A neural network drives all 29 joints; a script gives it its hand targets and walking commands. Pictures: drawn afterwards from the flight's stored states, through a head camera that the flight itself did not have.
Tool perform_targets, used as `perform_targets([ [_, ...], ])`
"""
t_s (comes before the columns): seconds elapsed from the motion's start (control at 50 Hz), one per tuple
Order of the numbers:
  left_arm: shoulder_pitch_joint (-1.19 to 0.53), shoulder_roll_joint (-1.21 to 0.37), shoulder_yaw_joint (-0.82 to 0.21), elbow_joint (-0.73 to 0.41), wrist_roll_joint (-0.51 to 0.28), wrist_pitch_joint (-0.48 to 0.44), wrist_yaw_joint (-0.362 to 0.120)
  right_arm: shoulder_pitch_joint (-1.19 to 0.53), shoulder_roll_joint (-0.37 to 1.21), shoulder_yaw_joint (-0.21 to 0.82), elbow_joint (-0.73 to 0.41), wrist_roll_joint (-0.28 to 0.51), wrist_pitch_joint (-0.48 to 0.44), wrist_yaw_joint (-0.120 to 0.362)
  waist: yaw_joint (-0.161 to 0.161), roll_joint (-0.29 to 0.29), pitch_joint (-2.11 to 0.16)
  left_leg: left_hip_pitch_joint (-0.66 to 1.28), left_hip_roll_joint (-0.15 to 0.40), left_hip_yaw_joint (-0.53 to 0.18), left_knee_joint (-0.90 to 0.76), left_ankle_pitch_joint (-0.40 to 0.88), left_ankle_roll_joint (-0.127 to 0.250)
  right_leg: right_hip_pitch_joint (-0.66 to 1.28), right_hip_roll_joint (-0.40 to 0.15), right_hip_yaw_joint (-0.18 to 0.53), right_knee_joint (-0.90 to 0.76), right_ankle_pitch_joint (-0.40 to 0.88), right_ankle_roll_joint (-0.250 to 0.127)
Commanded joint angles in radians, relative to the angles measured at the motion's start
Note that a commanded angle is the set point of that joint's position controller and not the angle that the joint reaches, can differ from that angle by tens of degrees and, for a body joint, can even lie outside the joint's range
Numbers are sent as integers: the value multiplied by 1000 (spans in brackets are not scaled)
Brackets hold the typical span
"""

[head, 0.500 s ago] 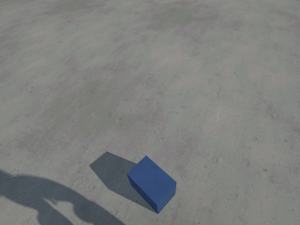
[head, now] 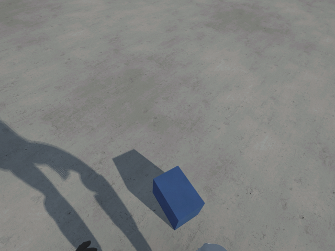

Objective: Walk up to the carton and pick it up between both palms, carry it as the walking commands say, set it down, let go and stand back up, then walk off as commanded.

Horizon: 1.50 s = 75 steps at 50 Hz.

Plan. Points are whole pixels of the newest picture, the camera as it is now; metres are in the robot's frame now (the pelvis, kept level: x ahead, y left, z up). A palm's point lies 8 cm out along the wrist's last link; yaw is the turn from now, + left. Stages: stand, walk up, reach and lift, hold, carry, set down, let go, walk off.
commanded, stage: walk up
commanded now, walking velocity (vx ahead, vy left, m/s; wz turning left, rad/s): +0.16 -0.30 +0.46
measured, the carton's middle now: (176, 197) +0.50 -0.08 -0.69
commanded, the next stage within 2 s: none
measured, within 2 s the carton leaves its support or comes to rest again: neither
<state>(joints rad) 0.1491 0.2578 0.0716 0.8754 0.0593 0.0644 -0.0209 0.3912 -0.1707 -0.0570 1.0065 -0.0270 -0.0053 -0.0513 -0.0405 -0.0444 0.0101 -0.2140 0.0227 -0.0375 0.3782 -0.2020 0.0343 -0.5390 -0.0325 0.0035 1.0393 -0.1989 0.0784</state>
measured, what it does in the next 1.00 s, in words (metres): steps to the right, turning left: right foot, then left foot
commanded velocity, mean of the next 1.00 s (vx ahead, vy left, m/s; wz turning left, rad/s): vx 0.07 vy -0.23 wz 0.40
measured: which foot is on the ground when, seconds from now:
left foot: down 0.00-0.38, up 0.40-0.76, down 0.78-1.00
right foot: up 0.00-0.36, down 0.38-0.80, up 0.82-1.00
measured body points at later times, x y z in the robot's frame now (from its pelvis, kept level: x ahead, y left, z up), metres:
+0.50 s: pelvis +0.06 -0.16 -0.01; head +0.11 -0.17 +0.44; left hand +0.11 +0.11 -0.13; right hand +0.12 -0.44 -0.16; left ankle +0.00 +0.00 -0.69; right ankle +0.07 -0.27 -0.75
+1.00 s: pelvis +0.12 -0.25 -0.01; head +0.15 -0.22 +0.44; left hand +0.07 -0.01 -0.16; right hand +0.29 -0.46 -0.15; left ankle +0.08 -0.15 -0.75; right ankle +0.18 -0.38 -0.72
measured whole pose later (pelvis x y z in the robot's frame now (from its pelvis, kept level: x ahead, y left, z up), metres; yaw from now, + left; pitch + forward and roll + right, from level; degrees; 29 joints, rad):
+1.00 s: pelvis +0.12 -0.25 -0.01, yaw +22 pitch +0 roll -1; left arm 0.24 0.20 0.03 0.95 0.02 0.04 0.02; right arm 0.18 -0.22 -0.05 0.95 -0.03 0.02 -0.02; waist 0.01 0.00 0.08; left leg -0.21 0.03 0.05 0.45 -0.23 0.02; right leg -0.36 -0.07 -0.05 0.75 -0.37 0.05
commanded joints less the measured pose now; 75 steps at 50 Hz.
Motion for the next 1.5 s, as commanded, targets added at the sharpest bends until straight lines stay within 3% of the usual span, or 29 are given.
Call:
perform_targets([
  [0.0, -12, 20, -3, -76, 1, -13, -13, 93, -166, -30, -20, -4, -24, 0, 3, 174, 52, 104, 246, -284, -188, -41, 70, -164, -43, 54, -30, 65, 16],
  [0.12, -62, 21, -12, -133, -13, -13, -13, 176, -201, -43, -49, -10, -29, -5, -28, 272, -11, 226, 254, -259, -94, 494, 94, -163, -35, 28, -110, 2, 32],
  [0.24, -80, 28, -19, -174, -38, -18, -18, 110, -255, -64, -87, -19, -15, -11, -26, 314, -33, 137, 263, -264, -111, 394, 95, -6, -25, 28, -276, -15, 10],
  [0.32, 84, 53, -13, -123, -49, -27, -11, -8, -292, -76, -101, -15, 11, -9, 61, 299, -16, -101, 223, -264, -81, 89, 41, 376, 14, -25, -572, -28, -14],
  [0.36, 208, 100, 0, -69, -36, -39, 8, 32, -212, -47, -102, -11, 13, -9, 109, 82, -75, -212, 108, -189, 143, -112, -8, 623, -92, 15, -753, 26, -26],
  [0.38, 225, 156, 9, -61, -21, -45, 12, 103, -116, -17, -120, -18, 20, -10, 83, -158, -107, -311, 11, -98, 434, -414, -35, 665, -287, 162, -775, 15, -33],
  [0.4, 173, 210, 32, -71, -34, -41, 15, 86, -73, 6, -140, -20, 28, -16, 93, -378, -100, -412, -14, 19, 605, -436, -60, 538, -385, 289, -822, 1, -124],
  [0.46, 43, 101, -10, -77, -34, -44, 20, -16, -166, -43, -91, -12, 50, 2, 35, -135, 40, -325, 7, 34, 775, -240, -58, 316, -195, 52, -823, 76, -150],
  [0.62, 192, 53, -26, 16, -15, -54, 53, -184, -119, -16, -167, 6, 62, 17, 75, -115, 16, -346, -1, 87, 568, -260, -30, 483, -225, 7, -716, 481, -262],
  [0.74, 200, 75, -9, 84, -28, -53, 59, -107, -116, -12, -149, 17, 42, 8, -6, -22, -56, 2, 9, 117, 165, -85, 14, 419, -197, -58, -550, 723, -180],
  [0.76, 175, 71, -9, 79, -36, -57, 58, -42, -154, -25, -132, 11, 33, 2, -55, 14, -86, 174, 61, 77, 63, 40, 41, 306, -157, -102, -443, 655, -122],
  [0.8, 141, 30, 5, 24, -40, -41, 53, -6, -301, -58, -139, 7, 32, -14, -67, 359, -102, 287, 534, -493, -67, 656, 257, -48, 18, -91, -6, -384, -7],
  [0.82, 132, 51, 11, 51, -31, -20, 50, -24, -260, -42, -114, 11, 28, -13, -33, 180, -58, 194, 483, -375, -68, 615, 254, -19, -46, 10, 65, -357, -10],
  [0.86, 189, 32, -8, 70, -34, -22, 41, -262, -162, -12, -149, 18, 14, 1, 62, 171, 38, 17, 325, -143, -104, 411, 161, 81, -54, 24, 10, -234, -27],
  [0.9, 203, 23, -20, 70, -35, -24, 34, -299, -153, -10, -134, 5, 6, 15, 82, 229, 47, -47, 190, 5, -81, 427, 101, 184, -22, -54, -161, -201, -26],
  [0.96, 153, 23, -26, 38, -42, -35, 48, -186, -178, -23, -81, -6, 15, 32, 48, 235, 5, -18, 151, -3, -64, 390, 93, 260, 14, -112, -336, -147, -21],
  [1.0, 213, 63, -25, 54, -43, -43, 71, -212, -241, -43, -79, -4, 38, 44, 90, 260, -3, -28, 102, 0, -2, 275, 57, 342, -6, -128, -491, -51, -25],
  [1.04, 315, 145, 2, 73, -41, -58, 94, -197, -209, -40, -104, 9, 52, 51, 132, 58, -41, -117, 13, 28, 197, 122, -21, 486, -160, -22, -660, 247, -38],
  [1.06, 366, 224, 24, 62, -29, -65, 94, -180, -140, -24, -144, 4, 58, 51, 142, -231, -47, -284, -48, 39, 466, -410, -74, 519, -466, 297, -694, 422, -106],
  [1.08, 323, 293, 44, 35, -33, -58, 93, -182, -169, -24, -167, -9, 83, 48, 156, -292, -44, -312, -51, 4, 720, -458, -103, 375, -589, 384, -734, 513, -242],
  [1.1, 241, 244, 35, 14, -42, -52, 89, -218, -187, -41, -165, -1, 96, 52, 119, -206, -25, -304, -21, -38, 807, -412, -109, 310, -521, 309, -729, 522, -249],
  [1.12, 191, 204, 32, -5, -39, -48, 82, -210, -194, -41, -162, -2, 97, 63, 103, -194, -7, -291, -17, -35, 824, -311, -100, 261, -416, 203, -768, 194, -210],
  [1.18, 104, 165, 25, -29, -25, -52, 73, -155, -184, -31, -137, 2, 95, 91, 69, -230, 0, -238, -28, 29, 777, -167, -115, 226, -268, 52, -790, -44, -148],
  [1.28, 168, 206, 40, -18, -10, -55, 63, -223, -169, -2, -175, 7, 86, 95, 94, -226, 19, -234, -11, 64, 462, -242, -89, 323, -304, 86, -784, -6, -175],
  [1.34, 137, 200, 42, -19, -6, -49, 39, -168, -141, 16, -155, 11, 62, 82, 50, -249, -24, -39, -22, 117, 188, -200, -62, 283, -262, 24, -722, 55, -165],
  [1.38, 164, 154, 19, -8, -15, -38, 30, -105, -163, -4, -113, 4, 35, 69, 26, -128, -49, 135, -13, 118, 7, -47, -50, 207, -192, -57, -593, 55, -125],
  [1.42, 185, 34, -26, -53, -22, -23, 36, -128, -315, -31, -145, -10, 6, 65, 32, 343, 30, 45, 330, -334, -209, -11, 30, 8, -4, -119, -340, -347, -39],
  [1.44, 137, 65, -18, -48, -34, -7, 40, -137, -296, -13, -144, -12, 4, 63, 10, 324, 57, -60, 326, -315, -227, -14, 69, 90, -37, 24, -285, -338, -61],
  [1.48, 189, 73, -20, 0, -37, -13, 27, -254, -214, 17, -143, 2, 0, 47, 64, 302, 48, -51, 210, -115, -178, 58, 73, 187, -20, 37, -256, -221, -74],
])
